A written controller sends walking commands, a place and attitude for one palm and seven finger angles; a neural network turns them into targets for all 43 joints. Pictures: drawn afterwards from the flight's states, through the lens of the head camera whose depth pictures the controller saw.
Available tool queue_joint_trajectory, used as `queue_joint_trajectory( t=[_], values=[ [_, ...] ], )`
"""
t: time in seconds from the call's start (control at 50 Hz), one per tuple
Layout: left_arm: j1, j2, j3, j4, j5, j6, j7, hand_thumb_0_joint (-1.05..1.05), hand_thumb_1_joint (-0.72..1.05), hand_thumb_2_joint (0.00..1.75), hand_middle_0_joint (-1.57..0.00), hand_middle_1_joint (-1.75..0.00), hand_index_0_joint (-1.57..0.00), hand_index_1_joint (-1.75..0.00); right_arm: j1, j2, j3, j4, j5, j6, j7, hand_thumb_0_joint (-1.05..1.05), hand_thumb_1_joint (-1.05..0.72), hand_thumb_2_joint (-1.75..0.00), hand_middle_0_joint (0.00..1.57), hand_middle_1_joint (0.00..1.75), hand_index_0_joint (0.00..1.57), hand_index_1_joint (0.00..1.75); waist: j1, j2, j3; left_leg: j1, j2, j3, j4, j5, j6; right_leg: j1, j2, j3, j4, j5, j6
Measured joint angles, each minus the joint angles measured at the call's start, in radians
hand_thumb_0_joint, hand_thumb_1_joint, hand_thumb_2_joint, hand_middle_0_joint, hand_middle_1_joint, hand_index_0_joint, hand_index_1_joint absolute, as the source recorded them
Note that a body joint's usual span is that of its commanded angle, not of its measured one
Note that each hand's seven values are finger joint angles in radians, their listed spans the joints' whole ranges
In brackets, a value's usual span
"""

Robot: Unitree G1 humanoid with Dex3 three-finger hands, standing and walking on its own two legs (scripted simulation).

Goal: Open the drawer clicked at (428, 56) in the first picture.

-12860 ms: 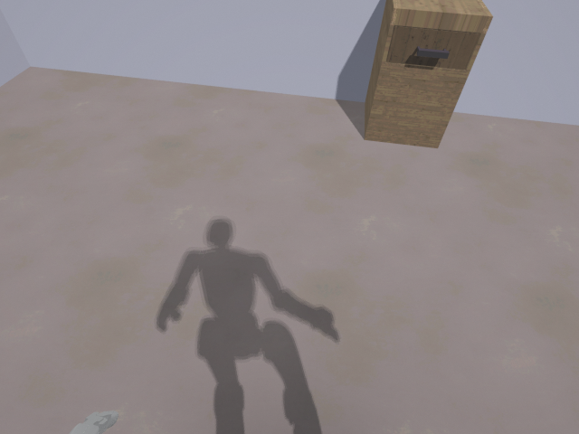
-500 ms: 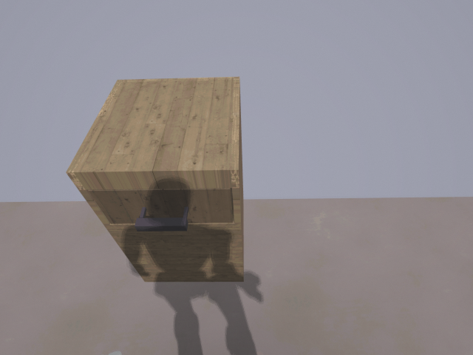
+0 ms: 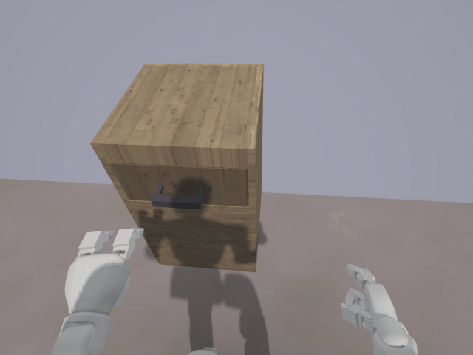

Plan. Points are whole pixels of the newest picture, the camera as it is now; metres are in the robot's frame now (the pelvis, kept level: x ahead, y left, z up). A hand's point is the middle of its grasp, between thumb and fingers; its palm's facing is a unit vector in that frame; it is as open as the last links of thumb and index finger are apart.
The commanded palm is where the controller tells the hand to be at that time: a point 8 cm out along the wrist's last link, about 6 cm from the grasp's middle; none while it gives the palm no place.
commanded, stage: raise the hand with hooked fingers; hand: left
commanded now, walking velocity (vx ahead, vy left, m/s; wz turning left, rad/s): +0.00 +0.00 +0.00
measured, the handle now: (179, 195) +0.54 +0.27 -0.16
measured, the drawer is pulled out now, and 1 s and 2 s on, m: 0.00 0.00 0.00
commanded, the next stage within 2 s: move the hooked fingers above the handle in 1.28 s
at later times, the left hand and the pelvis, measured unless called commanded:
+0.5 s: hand (111, 226) +0.29 +0.27 +0.07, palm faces +0.09 -0.11 -0.99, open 12.6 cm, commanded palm +0.26 +0.26 +0.12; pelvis +0.02 +0.04 +0.03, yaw -2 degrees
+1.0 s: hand (98, 193) +0.32 +0.29 +0.11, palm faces -0.02 -0.10 -0.99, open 13.8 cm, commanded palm +0.30 +0.29 +0.17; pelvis +0.01 +0.05 +0.04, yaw -1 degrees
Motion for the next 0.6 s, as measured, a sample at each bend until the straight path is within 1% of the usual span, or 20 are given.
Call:
queue_joint_trajectory(
  t=[0.04, 0.1, 0.14, 0.2, 0.26, 0.32, 0.36, 0.42, 0.46, 0.52, 0.56, 0.6],
  values=[
    [-0.059, -0.001, 0.003, 0.005, -0.036, 0.027, -0.03, 0.01, 0.31, 0.65, -0.27, -0.67, -0.27, -0.67, 0.009, 0.014, 0.014, 0.014, 0.01, -0.005, -0.001, 0.01, -0.91, -0.9, 0.2, 0.3, 0.2, 0.3, -0.014, 0.014, 0.003, 0.015, -0.004, -0.004, -0.014, 0.006, -0.001, 0.018, -0.003, -0.004, -0.017, 0.006, 0.002],
    [-0.107, -0.022, -0.012, 0.011, -0.077, 0.077, -0.109, 0.01, 0.25, 0.62, -0.27, -0.71, -0.27, -0.71, 0.042, 0.029, 0.039, 0.024, 0.03, 0.002, -0.003, 0.01, -0.91, -0.9, 0.2, 0.3, 0.2, 0.3, -0.031, 0.02, 0.008, 0.061, -0.006, 0.01, -0.072, 0.027, 0.001, 0.055, -0.004, 0.012, -0.068, 0.03, 0.01],
    [-0.106, -0.032, -0.027, 0.005, -0.086, 0.096, -0.166, 0.01, 0.2, 0.61, -0.27, -0.74, -0.27, -0.74, 0.071, 0.031, 0.053, 0.026, 0.035, 0.013, -0.005, 0.01, -0.91, -0.9, 0.21, 0.3, 0.2, 0.3, -0.043, 0.015, 0.013, 0.098, -0.007, 0.025, -0.121, 0.044, 0.004, 0.083, -0.005, 0.027, -0.109, 0.048, 0.017],
    [-0.08, -0.031, -0.035, -0.01, -0.075, 0.081, -0.22, 0.0, 0.14, 0.58, -0.27, -0.78, -0.27, -0.79, 0.111, 0.021, 0.057, 0.028, 0.031, 0.022, -0.008, 0.01, -0.9, -0.9, 0.21, 0.3, 0.2, 0.3, -0.056, 0.005, 0.025, 0.141, -0.007, 0.043, -0.174, 0.06, 0.008, 0.117, -0.004, 0.047, -0.157, 0.069, 0.023],
    [-0.043, -0.022, -0.022, -0.044, -0.061, 0.038, -0.225, 0.0, 0.07, 0.55, -0.28, -0.83, -0.28, -0.83, 0.14, 0.003, 0.036, 0.036, 0.022, 0.026, -0.012, 0.01, -0.9, -0.9, 0.21, 0.3, 0.2, 0.3, -0.06, 0.0, 0.038, 0.164, -0.007, 0.053, -0.196, 0.063, 0.011, 0.138, -0.003, 0.057, -0.185, 0.08, 0.028],
    [-0.026, -0.007, 0.002, -0.083, -0.051, 0.005, -0.191, 0.0, 0.0, 0.52, -0.29, -0.87, -0.29, -0.88, 0.155, -0.019, 0.006, 0.046, 0.014, 0.026, -0.014, 0.02, -0.9, -0.9, 0.21, 0.3, 0.2, 0.3, -0.058, 0.002, 0.048, 0.167, -0.009, 0.052, -0.194, 0.058, 0.017, 0.149, -0.005, 0.057, -0.196, 0.082, 0.035],
    [-0.036, 0.002, 0.018, -0.094, -0.048, 0.0, -0.164, 0.0, -0.05, 0.5, -0.29, -0.9, -0.29, -0.91, 0.156, -0.033, -0.012, 0.053, 0.013, 0.025, -0.012, 0.02, -0.91, -0.9, 0.21, 0.3, 0.2, 0.3, -0.056, 0.007, 0.048, 0.163, -0.013, 0.05, -0.186, 0.053, 0.023, 0.15, -0.009, 0.055, -0.195, 0.08, 0.04],
    [-0.077, 0.012, 0.031, -0.085, -0.055, 0.024, -0.146, 0.0, -0.12, 0.47, -0.3, -0.95, -0.3, -0.95, 0.144, -0.047, -0.03, 0.061, 0.021, 0.027, -0.007, 0.02, -0.91, -0.9, 0.2, 0.3, 0.2, 0.3, -0.055, 0.016, 0.046, 0.159, -0.019, 0.046, -0.177, 0.049, 0.031, 0.153, -0.015, 0.05, -0.195, 0.078, 0.048],
    [-0.11, 0.014, 0.029, -0.07, -0.068, 0.056, -0.157, 0.0, -0.17, 0.45, -0.3, -0.98, -0.3, -0.98, 0.132, -0.05, -0.033, 0.061, 0.03, 0.029, -0.005, 0.02, -0.91, -0.9, 0.2, 0.3, 0.2, 0.3, -0.055, 0.022, 0.044, 0.166, -0.023, 0.045, -0.181, 0.05, 0.036, 0.161, -0.019, 0.05, -0.202, 0.081, 0.053],
    [-0.154, 0.015, 0.01, -0.053, -0.09, 0.098, -0.2, 0.0, -0.23, 0.42, -0.3, -1.02, -0.3, -1.03, 0.115, -0.046, -0.029, 0.052, 0.043, 0.031, -0.005, 0.02, -0.91, -0.9, 0.2, 0.3, 0.2, 0.3, -0.056, 0.028, 0.044, 0.188, -0.03, 0.048, -0.2, 0.057, 0.043, 0.184, -0.025, 0.052, -0.223, 0.09, 0.061],
    [-0.176, 0.018, -0.008, -0.052, -0.097, 0.11, -0.235, 0.0, -0.28, 0.4, -0.3, -1.05, -0.31, -1.06, 0.105, -0.038, -0.021, 0.041, 0.048, 0.032, -0.006, 0.02, -0.91, -0.9, 0.2, 0.3, 0.2, 0.3, -0.055, 0.029, 0.044, 0.208, -0.034, 0.05, -0.218, 0.064, 0.047, 0.204, -0.028, 0.054, -0.24, 0.098, 0.065],
    [-0.194, 0.023, -0.021, -0.055, -0.098, 0.108, -0.265, 0.0, -0.32, 0.38, -0.31, -1.08, -0.31, -1.09, 0.096, -0.029, -0.01, 0.031, 0.051, 0.033, -0.007, 0.02, -0.91, -0.9, 0.2, 0.3, 0.2, 0.3, -0.054, 0.03, 0.047, 0.229, -0.037, 0.052, -0.236, 0.072, 0.05, 0.224, -0.031, 0.057, -0.259, 0.106, 0.069]
  ],
)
